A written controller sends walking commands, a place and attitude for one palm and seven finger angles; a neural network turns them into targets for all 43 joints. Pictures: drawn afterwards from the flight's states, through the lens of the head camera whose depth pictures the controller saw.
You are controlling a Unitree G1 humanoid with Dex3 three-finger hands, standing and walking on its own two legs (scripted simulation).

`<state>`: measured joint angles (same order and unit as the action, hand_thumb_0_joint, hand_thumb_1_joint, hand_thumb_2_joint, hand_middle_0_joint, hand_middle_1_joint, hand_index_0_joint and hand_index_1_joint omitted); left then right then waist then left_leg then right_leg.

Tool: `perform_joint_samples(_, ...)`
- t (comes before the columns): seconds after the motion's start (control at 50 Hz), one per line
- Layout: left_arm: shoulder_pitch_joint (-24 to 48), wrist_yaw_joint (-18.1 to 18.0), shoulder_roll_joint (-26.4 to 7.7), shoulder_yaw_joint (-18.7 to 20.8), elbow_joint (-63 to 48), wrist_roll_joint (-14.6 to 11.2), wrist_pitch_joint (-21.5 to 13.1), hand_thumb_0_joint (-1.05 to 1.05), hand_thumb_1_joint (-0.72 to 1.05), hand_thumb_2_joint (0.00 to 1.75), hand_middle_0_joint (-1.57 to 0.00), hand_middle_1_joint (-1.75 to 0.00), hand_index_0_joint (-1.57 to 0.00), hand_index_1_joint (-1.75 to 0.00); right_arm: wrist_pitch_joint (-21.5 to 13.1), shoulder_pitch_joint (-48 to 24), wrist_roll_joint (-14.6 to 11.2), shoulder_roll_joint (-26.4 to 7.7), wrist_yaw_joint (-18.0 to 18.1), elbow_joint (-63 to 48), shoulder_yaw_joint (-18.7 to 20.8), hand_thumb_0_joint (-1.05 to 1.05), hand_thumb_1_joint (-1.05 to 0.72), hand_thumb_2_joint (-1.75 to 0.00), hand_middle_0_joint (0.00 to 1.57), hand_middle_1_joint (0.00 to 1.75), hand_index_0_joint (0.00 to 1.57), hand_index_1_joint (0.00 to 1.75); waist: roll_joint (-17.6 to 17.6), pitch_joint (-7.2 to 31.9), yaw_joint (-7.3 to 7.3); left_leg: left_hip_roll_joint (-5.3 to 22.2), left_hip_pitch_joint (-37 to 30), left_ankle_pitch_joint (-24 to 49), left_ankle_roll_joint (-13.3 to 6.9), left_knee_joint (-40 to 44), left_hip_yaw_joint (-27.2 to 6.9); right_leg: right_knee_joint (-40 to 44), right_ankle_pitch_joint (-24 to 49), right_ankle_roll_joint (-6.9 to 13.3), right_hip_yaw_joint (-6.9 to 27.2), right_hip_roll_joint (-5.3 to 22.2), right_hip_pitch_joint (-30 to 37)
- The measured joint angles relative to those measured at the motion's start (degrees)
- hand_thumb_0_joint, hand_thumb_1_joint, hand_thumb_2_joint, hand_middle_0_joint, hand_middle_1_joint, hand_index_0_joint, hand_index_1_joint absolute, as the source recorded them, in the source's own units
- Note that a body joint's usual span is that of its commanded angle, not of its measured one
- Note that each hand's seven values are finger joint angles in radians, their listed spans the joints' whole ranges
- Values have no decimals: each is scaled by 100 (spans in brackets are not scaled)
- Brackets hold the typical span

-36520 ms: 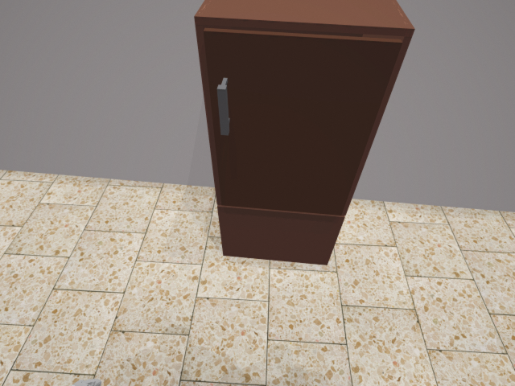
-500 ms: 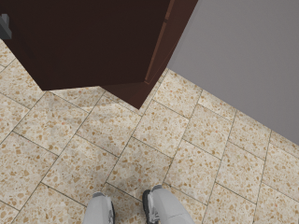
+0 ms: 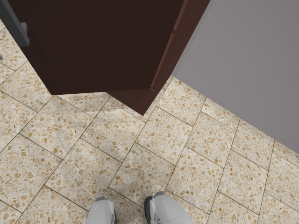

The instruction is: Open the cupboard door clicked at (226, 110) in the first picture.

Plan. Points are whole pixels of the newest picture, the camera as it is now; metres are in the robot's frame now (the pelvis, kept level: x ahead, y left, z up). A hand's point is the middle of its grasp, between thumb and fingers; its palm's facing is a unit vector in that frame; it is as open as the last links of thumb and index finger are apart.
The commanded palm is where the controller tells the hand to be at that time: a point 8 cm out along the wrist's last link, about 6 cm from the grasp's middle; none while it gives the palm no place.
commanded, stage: move the hooked fingers beside the handle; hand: left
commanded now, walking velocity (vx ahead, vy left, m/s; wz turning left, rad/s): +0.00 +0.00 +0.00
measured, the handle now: (11, 12) +0.58 +0.25 +0.10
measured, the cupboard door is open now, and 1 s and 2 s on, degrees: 41 41 41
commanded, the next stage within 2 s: slide the fingers in behind the handle in 0.12 s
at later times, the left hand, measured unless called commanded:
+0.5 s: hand out of the picture +0.53 +0.28 +0.11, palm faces +0.04 -1.00 +0.00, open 14.0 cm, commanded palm +0.52 +0.31 +0.10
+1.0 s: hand (3, 30) +0.52 +0.25 +0.11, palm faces +0.05 -1.00 +0.00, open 14.0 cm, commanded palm +0.51 +0.28 +0.10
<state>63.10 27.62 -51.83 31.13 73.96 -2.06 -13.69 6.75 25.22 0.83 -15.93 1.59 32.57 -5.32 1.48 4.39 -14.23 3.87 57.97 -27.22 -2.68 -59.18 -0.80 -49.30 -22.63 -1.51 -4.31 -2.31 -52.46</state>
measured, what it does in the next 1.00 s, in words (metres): stands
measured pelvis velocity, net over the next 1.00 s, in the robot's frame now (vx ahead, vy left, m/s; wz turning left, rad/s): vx -0.01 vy -0.02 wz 0.01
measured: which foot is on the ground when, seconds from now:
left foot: down 0.00-1.00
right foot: down 0.00-1.00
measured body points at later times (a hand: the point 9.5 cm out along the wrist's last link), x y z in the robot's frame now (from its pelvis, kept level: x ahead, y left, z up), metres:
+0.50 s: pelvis -0.01 -0.02 +0.00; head +0.16 +0.03 +0.41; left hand +0.52 +0.33 +0.11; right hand -0.04 -0.28 -0.09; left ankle -0.01 +0.08 -0.67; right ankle +0.00 -0.15 -0.67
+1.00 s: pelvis -0.01 -0.02 +0.00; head +0.14 +0.02 +0.43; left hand +0.52 +0.30 +0.11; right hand -0.04 -0.28 -0.09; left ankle -0.01 +0.08 -0.67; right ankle +0.00 -0.15 -0.67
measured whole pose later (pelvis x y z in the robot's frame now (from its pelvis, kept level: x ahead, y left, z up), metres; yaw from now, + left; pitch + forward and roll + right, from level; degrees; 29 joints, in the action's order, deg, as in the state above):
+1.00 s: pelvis -0.01 -0.02 +0.00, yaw +1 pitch +23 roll -5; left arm 59.9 22.8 -43.9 27.7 72.5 -4.2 -16.6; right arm 5.8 25.7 0.5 -16.1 1.1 34.5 -4.0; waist 1.9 4.8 -12.8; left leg 3.9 54.7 -26.2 -1.6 -57.5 -0.4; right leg -49.9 -22.7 -0.5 -3.8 -2.4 -50.4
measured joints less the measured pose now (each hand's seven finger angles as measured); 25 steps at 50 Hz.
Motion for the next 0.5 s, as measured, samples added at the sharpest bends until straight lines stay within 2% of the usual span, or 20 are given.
perform_joint_samples(0.18,-40,16,-168,60,174,16,-58,-1,-50,30,-30,-120,-30,-120,-14,-7,-60,-43,38,-5,-29,0,-90,-90,21,30,21,30,14,-36,2,34,-15,13,38,-28,14,-99,-15,42,18,-29,-33)
perform_joint_samples(0.28,103,81,-238,-63,269,-42,-71,-1,-50,30,-30,-120,-30,-120,-24,-17,-94,-70,73,47,-43,0,-90,-90,21,30,21,30,12,-67,18,35,48,35,65,-64,-26,-158,-20,71,-19,-32,-93)
perform_joint_samples(0.38,175,89,-170,-166,223,-72,-43,-1,-50,30,-30,-120,-30,-120,-52,-25,-94,-86,97,83,-32,0,-90,-90,21,30,21,30,7,-65,24,31,110,63,86,-75,-53,-191,-12,92,-44,-30,-156)
perform_joint_samples(0.5,138,-45,74,-202,104,-81,-28,-1,-50,30,-30,-120,-30,-120,-80,-22,-71,-77,73,96,2,0,-90,-90,21,30,21,30,5,-45,19,34,79,86,101,-38,-49,-173,2,108,-39,-34,-138)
